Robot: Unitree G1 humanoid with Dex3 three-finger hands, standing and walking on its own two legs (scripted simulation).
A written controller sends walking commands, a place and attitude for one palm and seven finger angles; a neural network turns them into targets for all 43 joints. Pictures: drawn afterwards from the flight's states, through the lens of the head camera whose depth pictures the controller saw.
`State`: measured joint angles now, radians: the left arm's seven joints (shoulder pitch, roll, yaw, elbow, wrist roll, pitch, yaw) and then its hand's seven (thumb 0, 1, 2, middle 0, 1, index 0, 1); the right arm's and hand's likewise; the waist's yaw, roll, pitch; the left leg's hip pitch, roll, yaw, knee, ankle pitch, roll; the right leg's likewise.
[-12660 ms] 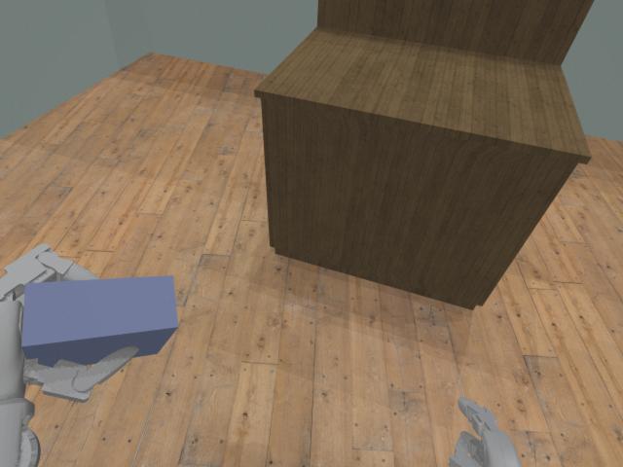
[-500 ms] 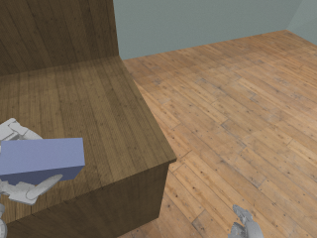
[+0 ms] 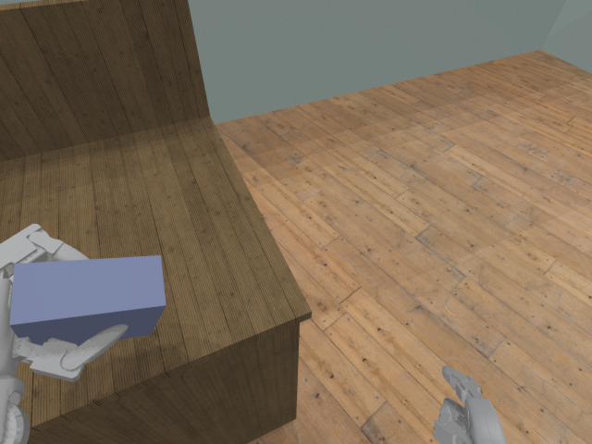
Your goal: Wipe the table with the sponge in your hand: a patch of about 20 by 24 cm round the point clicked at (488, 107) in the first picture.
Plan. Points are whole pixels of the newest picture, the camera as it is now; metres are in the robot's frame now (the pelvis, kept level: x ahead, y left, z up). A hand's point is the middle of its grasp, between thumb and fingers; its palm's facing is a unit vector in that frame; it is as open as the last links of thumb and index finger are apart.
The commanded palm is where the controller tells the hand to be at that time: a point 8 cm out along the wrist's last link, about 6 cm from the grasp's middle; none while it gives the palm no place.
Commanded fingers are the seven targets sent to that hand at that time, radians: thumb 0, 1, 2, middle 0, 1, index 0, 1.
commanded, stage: shuffle to correct the standing spot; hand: left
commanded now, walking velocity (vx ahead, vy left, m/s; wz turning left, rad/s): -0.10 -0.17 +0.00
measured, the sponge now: (115, 302) +0.23 +0.20 +0.15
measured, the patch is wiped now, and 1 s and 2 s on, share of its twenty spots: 0.00 0.00 0.00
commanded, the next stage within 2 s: come to a stop and stand still in 0.18 s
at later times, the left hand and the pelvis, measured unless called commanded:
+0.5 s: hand out of the picture +0.20 +0.32 +0.21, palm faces +0.50 -0.74 -0.45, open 9.4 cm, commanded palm +0.12 +0.30 +0.18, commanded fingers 0.00 0.10 1.30 -1.20 -1.60 -1.20 -1.60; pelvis -0.04 +0.01 +0.00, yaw +0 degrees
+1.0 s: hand (1, 312) +0.20 +0.28 +0.18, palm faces +0.38 -0.86 -0.35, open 9.4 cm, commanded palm +0.14 +0.32 +0.18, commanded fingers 0.00 0.10 1.30 -1.20 -1.60 -1.20 -1.60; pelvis -0.02 +0.04 -0.01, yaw +0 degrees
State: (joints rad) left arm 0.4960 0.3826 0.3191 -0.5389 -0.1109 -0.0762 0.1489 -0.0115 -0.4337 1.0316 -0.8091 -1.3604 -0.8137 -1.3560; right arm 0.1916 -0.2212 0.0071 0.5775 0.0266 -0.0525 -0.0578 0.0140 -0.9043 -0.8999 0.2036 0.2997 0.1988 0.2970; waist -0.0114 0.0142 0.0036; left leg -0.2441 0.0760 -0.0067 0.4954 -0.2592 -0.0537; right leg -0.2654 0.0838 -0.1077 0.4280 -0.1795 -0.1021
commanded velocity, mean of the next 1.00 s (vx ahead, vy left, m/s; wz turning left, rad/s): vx -0.06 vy -0.08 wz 0.00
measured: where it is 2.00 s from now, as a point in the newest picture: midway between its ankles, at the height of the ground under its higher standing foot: outside the picture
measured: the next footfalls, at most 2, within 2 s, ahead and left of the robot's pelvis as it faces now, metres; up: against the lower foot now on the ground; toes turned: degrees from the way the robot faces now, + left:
none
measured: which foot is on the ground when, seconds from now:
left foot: down 0.00-1.00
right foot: down 0.00-1.00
